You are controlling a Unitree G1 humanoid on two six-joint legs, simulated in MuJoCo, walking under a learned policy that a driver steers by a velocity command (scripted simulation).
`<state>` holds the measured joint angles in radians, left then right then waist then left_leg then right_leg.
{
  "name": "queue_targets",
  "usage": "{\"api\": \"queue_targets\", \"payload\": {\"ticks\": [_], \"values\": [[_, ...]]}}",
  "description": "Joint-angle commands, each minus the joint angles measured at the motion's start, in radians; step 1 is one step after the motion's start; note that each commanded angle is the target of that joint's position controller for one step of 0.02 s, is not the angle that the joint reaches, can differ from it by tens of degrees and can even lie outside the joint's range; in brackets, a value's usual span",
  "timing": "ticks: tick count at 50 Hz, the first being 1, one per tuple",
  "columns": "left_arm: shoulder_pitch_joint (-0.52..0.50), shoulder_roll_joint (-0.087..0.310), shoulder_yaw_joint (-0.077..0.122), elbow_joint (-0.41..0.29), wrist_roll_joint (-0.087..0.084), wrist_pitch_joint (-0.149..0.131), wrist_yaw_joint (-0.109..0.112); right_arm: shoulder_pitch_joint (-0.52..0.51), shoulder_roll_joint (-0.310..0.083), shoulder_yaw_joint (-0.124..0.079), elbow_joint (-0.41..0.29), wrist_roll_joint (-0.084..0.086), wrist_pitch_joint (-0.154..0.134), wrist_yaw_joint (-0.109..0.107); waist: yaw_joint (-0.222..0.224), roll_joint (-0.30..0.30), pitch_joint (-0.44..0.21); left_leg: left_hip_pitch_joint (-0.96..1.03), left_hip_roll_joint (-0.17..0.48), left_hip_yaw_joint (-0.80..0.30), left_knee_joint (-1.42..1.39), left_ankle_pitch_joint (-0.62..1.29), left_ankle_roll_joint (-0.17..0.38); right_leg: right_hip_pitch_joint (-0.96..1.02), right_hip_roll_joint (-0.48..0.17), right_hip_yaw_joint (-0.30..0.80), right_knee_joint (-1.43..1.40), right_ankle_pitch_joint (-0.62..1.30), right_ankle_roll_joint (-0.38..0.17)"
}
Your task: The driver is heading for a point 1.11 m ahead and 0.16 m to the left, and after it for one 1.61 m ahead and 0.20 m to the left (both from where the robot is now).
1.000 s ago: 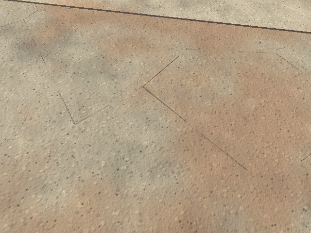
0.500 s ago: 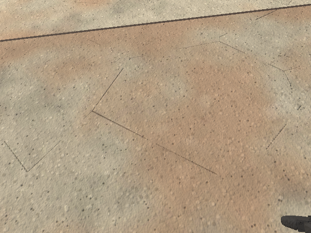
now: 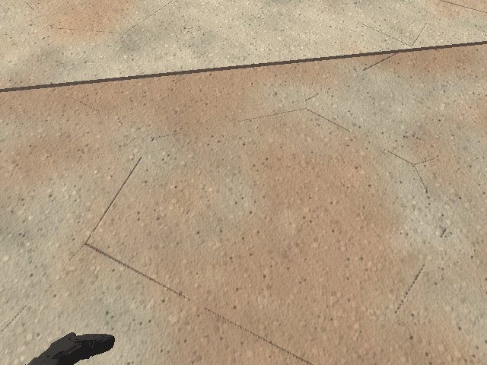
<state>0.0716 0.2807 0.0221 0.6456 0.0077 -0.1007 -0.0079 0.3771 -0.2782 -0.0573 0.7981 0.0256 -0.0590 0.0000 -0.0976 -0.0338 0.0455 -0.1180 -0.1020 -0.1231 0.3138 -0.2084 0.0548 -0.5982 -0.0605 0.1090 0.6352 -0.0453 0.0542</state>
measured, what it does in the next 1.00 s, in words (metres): walks ahead, turning left: right foot, then left foot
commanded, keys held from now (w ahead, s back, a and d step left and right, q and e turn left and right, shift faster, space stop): w+q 0.62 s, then w+e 0.38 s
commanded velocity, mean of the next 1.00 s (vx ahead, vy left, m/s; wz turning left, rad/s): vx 0.50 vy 0.00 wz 0.33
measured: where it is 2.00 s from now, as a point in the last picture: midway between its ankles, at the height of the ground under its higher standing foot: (167, 185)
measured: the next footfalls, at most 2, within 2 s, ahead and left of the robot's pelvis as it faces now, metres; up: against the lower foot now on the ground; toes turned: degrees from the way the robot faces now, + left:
right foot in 0.12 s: +0.24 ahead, -0.15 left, +0.00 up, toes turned +9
left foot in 0.64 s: +0.45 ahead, +0.18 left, +0.00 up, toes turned +26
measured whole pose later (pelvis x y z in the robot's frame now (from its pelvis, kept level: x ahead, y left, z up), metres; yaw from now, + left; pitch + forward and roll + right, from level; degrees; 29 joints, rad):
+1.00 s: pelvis +0.51 +0.12 +0.00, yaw +20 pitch +0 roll +2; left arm 0.19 0.30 0.05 0.77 -0.02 -0.06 -0.02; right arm 0.30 -0.26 -0.05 0.78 -0.01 -0.09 0.01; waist -0.05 -0.05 0.03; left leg 0.02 -0.08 0.12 0.21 -0.24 0.08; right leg -0.70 -0.11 0.07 0.75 0.09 0.02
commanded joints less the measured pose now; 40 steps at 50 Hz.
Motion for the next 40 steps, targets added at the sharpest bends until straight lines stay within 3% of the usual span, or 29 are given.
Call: {"api": "queue_targets", "payload": {"ticks": [1, 3, 5, 6, 7, 8, 9, 10, 11, 13, 15, 18, 23, 27, 29, 30, 31, 32, 33, 34, 35, 36, 37, 38, 40], "values": [[-0.057, 0.089, 0.027, -0.078, -0.014, -0.018, -0.004, -0.014, -0.185, -0.048, -0.069, 0.012, -0.003, -0.013, 0.034, 0.110, -0.026, -0.146, 0.224, -0.210, -0.072, 0.052, 0.142, 0.209, 0.056, -0.024, -0.095, 0.091, 0.011], [-0.046, 0.114, 0.041, -0.081, -0.020, -0.022, -0.004, -0.011, -0.183, -0.049, -0.071, 0.009, 0.005, -0.015, 0.056, 0.128, -0.033, -0.104, 0.242, -0.263, -0.011, 0.021, 0.118, 0.252, 0.054, -0.015, -0.130, 0.027, -0.010], [0.067, 0.142, 0.062, -0.055, -0.018, -0.027, 0.003, -0.020, -0.149, -0.040, -0.078, 0.002, 0.011, -0.013, 0.123, 0.135, -0.073, -0.122, 0.201, -0.260, 0.112, 0.039, 0.078, 0.417, 0.042, -0.032, -0.188, -0.035, -0.055], [0.192, 0.186, 0.079, -0.042, -0.005, -0.030, 0.011, -0.023, -0.091, -0.019, -0.093, -0.010, 0.008, -0.008, 0.185, 0.074, -0.175, -0.192, 0.144, -0.199, 0.335, -0.008, 0.043, 0.610, -0.074, 0.067, -0.192, -0.095, -0.111], [0.297, 0.270, 0.098, -0.028, 0.011, -0.017, 0.016, 0.071, -0.009, 0.006, -0.119, -0.008, -0.001, -0.009, 0.171, -0.181, -0.316, -0.457, 0.014, -0.053, 0.667, -0.324, -0.021, 0.915, -0.302, 0.406, -0.235, -0.216, -0.228], [0.334, 0.253, 0.100, 0.005, 0.000, -0.006, 0.002, 0.111, -0.068, 0.000, -0.134, 0.021, -0.006, -0.010, 0.157, -0.306, -0.323, -0.652, 0.058, -0.026, 0.876, -0.399, -0.034, 0.928, -0.392, 0.706, -0.330, -0.484, -0.302], [0.281, 0.167, 0.079, -0.011, -0.004, -0.006, 0.000, 0.039, -0.147, -0.022, -0.121, 0.026, 0.001, -0.014, 0.175, -0.156, -0.190, -0.691, 0.106, -0.047, 0.953, -0.298, -0.041, 0.820, -0.337, 0.597, -0.360, -0.532, -0.268], [0.233, 0.130, 0.067, -0.012, -0.003, -0.004, 0.001, -0.033, -0.161, -0.028, -0.131, 0.013, 0.007, -0.014, 0.171, -0.088, -0.108, -0.680, 0.135, -0.019, 0.952, -0.215, -0.046, 0.716, -0.290, 0.427, -0.360, -0.399, -0.237], [0.190, 0.103, 0.057, -0.008, 0.002, -0.002, 0.000, -0.061, -0.148, -0.029, -0.135, 0.003, 0.012, -0.012, 0.151, -0.059, -0.066, -0.646, 0.161, -0.013, 0.917, -0.155, -0.053, 0.631, -0.243, 0.314, -0.379, -0.265, -0.224], [0.157, 0.087, 0.054, 0.007, 0.009, -0.006, 0.003, -0.078, -0.116, -0.030, -0.148, 0.004, 0.023, -0.001, 0.122, -0.092, -0.027, -0.582, 0.198, 0.003, 0.860, -0.094, -0.058, 0.533, -0.191, 0.164, -0.425, -0.124, -0.211], [0.164, 0.096, 0.061, 0.025, 0.001, -0.016, 0.003, -0.098, -0.082, -0.024, -0.162, 0.004, 0.033, 0.006, 0.117, -0.079, -0.022, -0.580, 0.205, 0.020, 0.821, -0.058, -0.065, 0.513, -0.188, 0.083, -0.456, -0.031, -0.227], [0.178, 0.132, 0.075, 0.054, -0.002, -0.018, 0.006, -0.161, -0.064, -0.016, -0.193, -0.004, 0.036, 0.014, 0.123, -0.040, -0.008, -0.619, 0.213, 0.022, 0.692, 0.032, -0.078, 0.536, -0.204, -0.004, -0.482, 0.074, -0.247], [0.205, 0.175, 0.084, 0.092, -0.011, -0.003, 0.015, -0.305, -0.047, -0.001, -0.232, -0.003, 0.021, 0.045, 0.168, -0.016, 0.024, -0.554, 0.195, 0.096, 0.429, 0.229, -0.056, 0.559, -0.187, -0.164, -0.490, 0.126, -0.216], [0.248, 0.208, 0.095, 0.125, -0.030, 0.018, 0.016, -0.386, -0.064, -0.005, -0.278, 0.000, 0.022, 0.064, 0.173, -0.019, 0.044, -0.531, 0.168, 0.148, 0.328, 0.156, -0.007, 0.657, -0.217, -0.228, -0.436, 0.255, -0.187], [0.247, 0.239, 0.104, 0.127, -0.037, 0.031, 0.022, -0.351, -0.097, -0.022, -0.285, -0.006, 0.028, 0.066, 0.131, -0.052, -0.008, -0.422, 0.107, 0.204, 0.313, 0.055, 0.034, 0.692, -0.217, -0.269, -0.308, 0.584, -0.167], [0.244, 0.252, 0.108, 0.125, -0.040, 0.039, 0.026, -0.269, -0.130, -0.040, -0.270, -0.007, 0.033, 0.063, 0.079, -0.060, -0.063, -0.304, 0.066, 0.228, 0.302, 0.021, 0.061, 0.686, -0.208, -0.289, -0.175, 0.727, -0.155], [0.233, 0.244, 0.103, 0.119, -0.044, 0.044, 0.030, -0.110, -0.177, -0.069, -0.229, -0.004, 0.038, 0.053, -0.011, -0.039, -0.146, -0.071, 0.029, 0.231, 0.244, 0.077, 0.099, 0.598, -0.177, -0.318, 0.027, 0.728, -0.126], [0.268, 0.190, 0.077, 0.111, -0.019, 0.037, 0.030, 0.047, -0.236, -0.094, -0.192, -0.002, 0.049, 0.031, -0.071, 0.068, -0.239, 0.259, 0.146, 0.031, 0.227, 0.089, 0.155, 0.333, -0.141, -0.307, 0.318, 0.369, -0.092], [0.379, 0.046, 0.027, 0.065, 0.012, 0.013, 0.011, -0.002, -0.325, -0.091, -0.204, -0.002, 0.035, 0.023, 0.068, 0.304, -0.346, 0.531, 0.427, -0.548, 0.124, -0.070, 0.331, -0.072, 0.052, -0.212, 0.650, -0.546, -0.042], [0.294, 0.153, 0.046, 0.084, -0.030, -0.013, -0.002, 0.038, -0.229, -0.068, -0.214, -0.008, 0.024, 0.025, -0.025, 0.173, -0.432, 0.523, 0.481, -0.663, 0.004, -0.168, 0.342, -0.141, 0.039, -0.030, 0.745, -0.540, -0.050], [0.198, 0.190, 0.058, 0.054, -0.066, -0.021, -0.005, 0.000, -0.190, -0.053, -0.195, -0.016, 0.011, 0.030, -0.029, 0.133, -0.268, 0.403, 0.448, -0.488, -0.006, -0.081, 0.289, -0.202, -0.004, -0.041, 0.731, -0.452, -0.065], [0.171, 0.173, 0.052, 0.053, -0.057, -0.023, 0.001, -0.060, -0.166, -0.044, -0.187, -0.014, 0.003, 0.030, 0.012, 0.073, -0.179, 0.253, 0.403, -0.345, -0.010, 0.024, 0.246, -0.169, -0.053, -0.049, 0.653, -0.362, -0.071], [0.167, 0.167, 0.054, 0.066, -0.036, -0.018, 0.007, -0.118, -0.133, -0.033, -0.185, -0.022, -0.003, 0.030, 0.048, 0.067, -0.125, 0.132, 0.363, -0.246, -0.027, 0.129, 0.218, -0.114, -0.082, -0.049, 0.587, -0.306, -0.066], [0.205, 0.164, 0.056, 0.080, -0.033, -0.004, 0.004, -0.149, -0.106, -0.023, -0.186, -0.033, -0.011, 0.031, 0.085, 0.090, -0.109, 0.053, 0.335, -0.178, -0.058, 0.199, 0.204, -0.046, -0.103, -0.036, 0.559, -0.261, -0.062], [0.257, 0.128, 0.052, 0.107, -0.033, 0.025, 0.003, -0.162, -0.107, -0.026, -0.165, -0.035, -0.031, 0.031, 0.113, 0.092, -0.099, -0.024, 0.326, -0.094, -0.117, 0.272, 0.208, 0.013, -0.106, -0.039, 0.526, -0.213, -0.044]]}}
